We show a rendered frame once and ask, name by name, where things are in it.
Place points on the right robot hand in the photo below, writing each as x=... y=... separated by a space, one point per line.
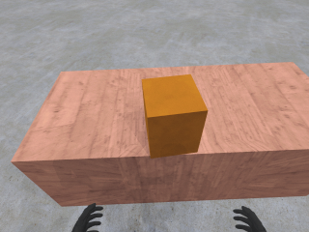
x=250 y=218

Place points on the left robot hand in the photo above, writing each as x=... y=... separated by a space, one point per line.
x=83 y=224

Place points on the carton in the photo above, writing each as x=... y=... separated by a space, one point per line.
x=175 y=115

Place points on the pedestal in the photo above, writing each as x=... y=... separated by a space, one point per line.
x=89 y=143

